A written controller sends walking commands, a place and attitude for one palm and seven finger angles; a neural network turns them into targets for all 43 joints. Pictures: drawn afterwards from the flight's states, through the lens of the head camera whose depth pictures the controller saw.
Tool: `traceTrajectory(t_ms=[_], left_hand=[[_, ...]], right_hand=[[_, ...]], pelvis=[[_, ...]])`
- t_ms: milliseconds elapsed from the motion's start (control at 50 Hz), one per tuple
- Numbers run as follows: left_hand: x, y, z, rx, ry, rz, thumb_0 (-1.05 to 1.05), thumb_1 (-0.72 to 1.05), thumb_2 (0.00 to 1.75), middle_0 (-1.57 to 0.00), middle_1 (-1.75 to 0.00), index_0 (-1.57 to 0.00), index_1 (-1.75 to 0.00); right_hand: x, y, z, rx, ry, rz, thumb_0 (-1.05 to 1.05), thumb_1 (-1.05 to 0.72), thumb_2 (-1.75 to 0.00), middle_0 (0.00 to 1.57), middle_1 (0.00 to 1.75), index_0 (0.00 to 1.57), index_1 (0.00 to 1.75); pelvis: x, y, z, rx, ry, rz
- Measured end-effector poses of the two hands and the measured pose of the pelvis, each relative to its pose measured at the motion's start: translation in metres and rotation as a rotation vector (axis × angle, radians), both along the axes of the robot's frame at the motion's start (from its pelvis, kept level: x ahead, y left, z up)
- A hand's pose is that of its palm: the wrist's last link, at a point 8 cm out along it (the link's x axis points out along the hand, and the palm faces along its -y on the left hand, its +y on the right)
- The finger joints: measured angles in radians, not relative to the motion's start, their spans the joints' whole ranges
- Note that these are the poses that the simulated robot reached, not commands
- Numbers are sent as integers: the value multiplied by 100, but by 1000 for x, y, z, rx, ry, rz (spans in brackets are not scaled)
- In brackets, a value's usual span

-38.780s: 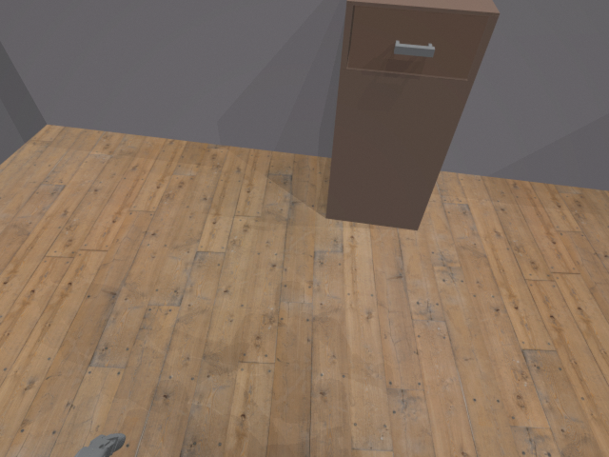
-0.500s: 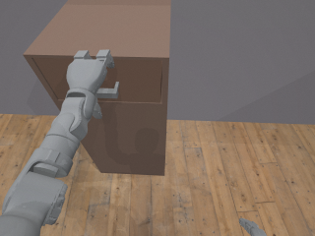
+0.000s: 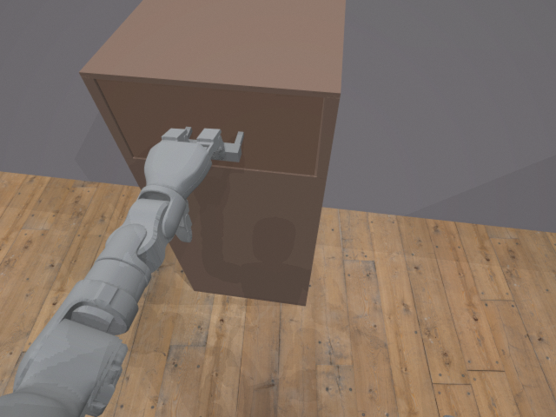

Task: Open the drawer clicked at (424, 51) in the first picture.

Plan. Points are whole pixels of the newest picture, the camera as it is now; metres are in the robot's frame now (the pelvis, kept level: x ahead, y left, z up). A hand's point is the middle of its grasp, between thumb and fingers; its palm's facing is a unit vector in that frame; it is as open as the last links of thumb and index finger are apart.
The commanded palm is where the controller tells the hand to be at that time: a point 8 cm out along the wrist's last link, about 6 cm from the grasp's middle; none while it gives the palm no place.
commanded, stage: lower the fingers behind the handle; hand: left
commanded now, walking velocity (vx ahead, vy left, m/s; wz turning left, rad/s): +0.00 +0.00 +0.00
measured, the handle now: (210, 142) +0.54 +0.16 +0.06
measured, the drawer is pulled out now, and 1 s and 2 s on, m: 0.00 0.00 0.00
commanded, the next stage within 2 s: lift the hand off the handle in 0.68 s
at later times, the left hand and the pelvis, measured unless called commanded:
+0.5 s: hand (193, 180) +0.44 +0.17 +0.07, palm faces +0.01 -0.02 -1.00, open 13.5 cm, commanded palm +0.42 +0.16 +0.09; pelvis -0.04 +0.01 -0.01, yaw -1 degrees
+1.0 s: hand (195, 179) +0.44 +0.17 +0.07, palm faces +0.03 +0.00 -1.00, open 13.4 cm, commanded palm +0.43 +0.16 +0.09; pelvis -0.05 +0.01 -0.01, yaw -1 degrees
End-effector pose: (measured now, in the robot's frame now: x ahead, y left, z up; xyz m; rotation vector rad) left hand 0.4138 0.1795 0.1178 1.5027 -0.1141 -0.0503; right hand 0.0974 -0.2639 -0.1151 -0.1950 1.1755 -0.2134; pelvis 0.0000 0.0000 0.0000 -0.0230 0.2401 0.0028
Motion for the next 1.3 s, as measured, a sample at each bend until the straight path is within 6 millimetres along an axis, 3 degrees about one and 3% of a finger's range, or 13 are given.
traceTrajectory(t_ms=[120,240,480,600,720,940,1300], left_hand=[[2,-7,0,25,-51,59,0,-49,30,-40,-124,-32,-133],[7,-14,6,69,-27,109,0,-49,30,-42,-125,-35,-141],[7,-10,10,53,37,87,0,-49,30,-37,-126,-33,-136],[2,-8,5,38,5,66,0,-49,30,-32,-126,-31,-131],[2,-9,3,40,-27,73,0,-49,30,-34,-127,-31,-133],[7,-13,8,69,0,107,0,-49,30,-38,-127,-33,-141],[6,-9,10,45,27,71,0,-49,30,-36,-128,-35,-132]], right_hand=[[-11,21,-7,49,17,-3,1,-91,-89,20,30,20,30],[-34,31,-6,60,30,-29,1,-91,-89,20,30,20,30],[-101,13,-2,-26,70,-97,1,-91,-89,21,30,20,30],[-120,7,-4,-46,92,-107,1,-91,-89,20,30,20,30],[-119,11,-8,-37,84,-101,1,-91,-89,20,30,20,30],[-97,22,-9,-8,23,-73,1,-91,-89,21,30,20,30],[-95,14,-7,-19,28,-88,1,-91,-89,20,30,20,30]], pelvis=[[-8,4,-2,-5,5,4],[-19,7,-1,-6,-8,-1],[-40,11,-6,-5,-15,-20],[-44,13,-11,-6,-2,-22],[-47,14,-13,-9,10,-20],[-47,14,-13,-9,13,-16],[-39,12,-10,-10,2,-16]])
